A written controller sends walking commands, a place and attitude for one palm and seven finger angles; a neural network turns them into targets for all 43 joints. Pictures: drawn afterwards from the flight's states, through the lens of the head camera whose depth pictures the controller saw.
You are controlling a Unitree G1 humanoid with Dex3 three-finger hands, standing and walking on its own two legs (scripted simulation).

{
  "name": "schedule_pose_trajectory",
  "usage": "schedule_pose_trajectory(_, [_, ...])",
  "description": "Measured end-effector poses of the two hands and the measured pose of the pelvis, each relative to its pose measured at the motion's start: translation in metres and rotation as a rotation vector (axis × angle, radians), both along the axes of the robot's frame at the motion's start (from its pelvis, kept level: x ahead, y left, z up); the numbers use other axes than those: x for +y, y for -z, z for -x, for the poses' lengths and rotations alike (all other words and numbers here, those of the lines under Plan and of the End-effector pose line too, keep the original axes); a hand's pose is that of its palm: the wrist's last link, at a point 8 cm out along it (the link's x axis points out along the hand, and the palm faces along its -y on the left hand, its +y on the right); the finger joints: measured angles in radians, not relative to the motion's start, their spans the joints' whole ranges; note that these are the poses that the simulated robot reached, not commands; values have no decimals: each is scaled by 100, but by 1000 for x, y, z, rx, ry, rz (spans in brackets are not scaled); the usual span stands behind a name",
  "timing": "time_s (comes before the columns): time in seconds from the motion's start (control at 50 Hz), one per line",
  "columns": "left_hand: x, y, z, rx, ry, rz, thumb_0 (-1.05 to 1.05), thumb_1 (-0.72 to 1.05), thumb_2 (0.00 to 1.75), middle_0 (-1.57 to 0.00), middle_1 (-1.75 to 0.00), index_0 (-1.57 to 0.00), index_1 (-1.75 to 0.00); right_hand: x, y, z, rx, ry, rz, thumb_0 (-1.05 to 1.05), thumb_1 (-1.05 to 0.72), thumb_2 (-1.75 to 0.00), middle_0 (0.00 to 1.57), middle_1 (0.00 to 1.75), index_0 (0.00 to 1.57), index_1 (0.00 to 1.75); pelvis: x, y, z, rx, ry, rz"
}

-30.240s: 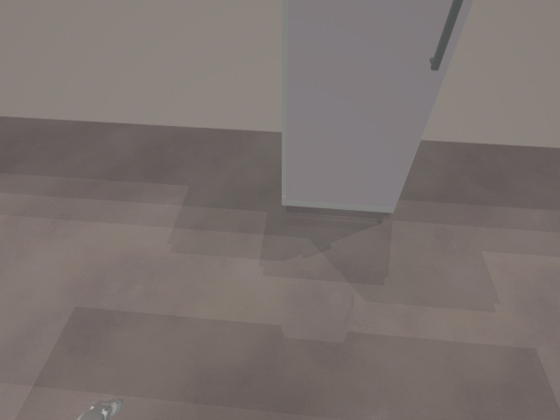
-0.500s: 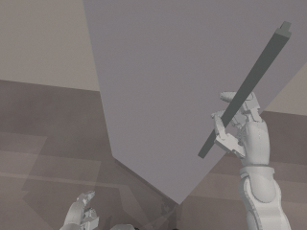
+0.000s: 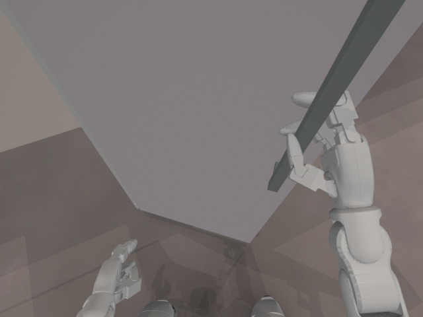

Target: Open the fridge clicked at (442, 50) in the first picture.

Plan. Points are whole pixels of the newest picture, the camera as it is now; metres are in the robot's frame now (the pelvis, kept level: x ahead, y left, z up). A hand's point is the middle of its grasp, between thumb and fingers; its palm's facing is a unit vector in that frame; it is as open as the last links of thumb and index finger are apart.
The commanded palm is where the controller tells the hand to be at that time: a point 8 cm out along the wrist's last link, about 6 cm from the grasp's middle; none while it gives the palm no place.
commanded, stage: walk backward, drawing the door open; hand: right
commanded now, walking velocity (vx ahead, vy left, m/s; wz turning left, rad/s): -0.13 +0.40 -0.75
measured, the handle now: (308, 119) +0.36 -0.10 +0.19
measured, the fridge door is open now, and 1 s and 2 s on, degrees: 42 64 58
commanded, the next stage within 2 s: stop walking and hold the door back in 0.60 s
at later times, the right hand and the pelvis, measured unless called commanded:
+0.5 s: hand (254, 202) +0.25 -0.03 +0.17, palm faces +0.49 +0.85 -0.19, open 6.4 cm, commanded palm +0.20 -0.05 +0.18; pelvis +0.02 +0.24 +0.01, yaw -24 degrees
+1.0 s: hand (205, 244) +0.20 +0.03 +0.18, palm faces +0.81 +0.56 -0.15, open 5.6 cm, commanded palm +0.18 -0.01 +0.16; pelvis +0.05 +0.40 +0.01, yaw -43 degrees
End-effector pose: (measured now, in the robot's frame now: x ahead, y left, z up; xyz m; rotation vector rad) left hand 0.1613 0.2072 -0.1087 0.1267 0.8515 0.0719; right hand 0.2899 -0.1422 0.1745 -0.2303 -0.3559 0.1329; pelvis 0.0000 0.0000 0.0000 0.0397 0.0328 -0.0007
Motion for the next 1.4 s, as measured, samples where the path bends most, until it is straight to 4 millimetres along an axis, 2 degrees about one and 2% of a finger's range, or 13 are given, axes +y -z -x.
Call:
schedule_pose_trajectory(0.06, [31,2,-18,-9,23,-12,2,90,90,-21,-30,-20,-30,9,-2,11,23,97,-18,-9,-63,-91,43,136,14,118,27,-3,8,-13,92,-4])
schedule_pose_trajectory(0.14, [61,-15,-41,-39,73,-76,2,91,90,-20,-30,-20,-30,19,-3,27,49,172,-37,-8,-64,-90,42,135,16,121,58,-11,10,-2,156,50])
schedule_pose_trajectory(0.24, [79,-27,-68,-122,176,-126,2,91,90,-20,-30,-19,-30,32,2,43,-7,232,-89,-7,-65,-88,44,137,19,125,92,-1,9,33,231,36])
schedule_pose_trajectory(0.34, [92,-32,-72,-67,317,-114,1,91,90,-20,-30,-19,-30,47,3,58,-33,347,-95,-6,-68,-86,47,138,21,128,147,-11,11,-21,315,40])
schedule_pose_trajectory(0.44, [119,-26,-78,0,417,-76,1,90,90,-20,-30,-20,-30,63,-1,76,7,498,-87,-5,-69,-85,47,139,23,130,202,-18,-2,-36,377,-9])
schedule_pose_trajectory(0.56, [167,0,-112,-5,460,-3,2,90,90,-21,-30,-20,-30,89,-1,94,-9,753,-36,-5,-70,-85,47,140,22,130,272,4,-35,-48,452,3])
schedule_pose_trajectory(0.68, [219,-13,-149,-31,464,-86,2,91,90,-20,-30,-20,-30,113,-6,117,53,884,-31,-5,-71,-84,46,140,22,132,309,-7,-42,-35,559,51])
schedule_pose_trajectory(0.8, [241,-28,-174,-78,562,-201,2,91,90,-20,-30,-19,-30,132,2,138,-43,907,-85,-5,-71,-83,46,140,28,135,337,2,-49,-13,668,25])
schedule_pose_trajectory(0.96, [224,-40,-171,-112,760,-106,2,91,90,-20,-30,-19,-30,152,-3,147,1,1038,-148,-2,-72,-84,50,142,36,138,384,-12,-48,-77,739,29])
schedule_pose_trajectory(1.1, [232,-22,-165,-118,851,7,1,90,90,-21,-30,-20,-30,157,-11,146,101,1160,-120,-3,-70,-83,48,141,38,140,434,1,-54,-80,765,72])
schedule_pose_trajectory(1.16, [256,-15,-164,-79,840,-22,1,90,90,-21,-30,-20,-30,158,-12,144,154,1185,-134,-4,-71,-84,47,140,38,140,446,-3,-48,-78,771,92])
schedule_pose_trajectory(1.26, [318,-12,-154,0,764,-115,1,90,90,-21,-30,-20,-30,152,-15,141,220,1173,-125,-6,-71,-81,46,140,41,140,455,-14,-37,-40,781,131])
schedule_pose_trajectory(1.4, [398,-11,-124,62,639,-283,1,91,90,-20,-30,-20,-30,140,-14,129,216,1113,-169,-5,-72,-81,46,140,44,140,449,-11,-13,-24,781,120])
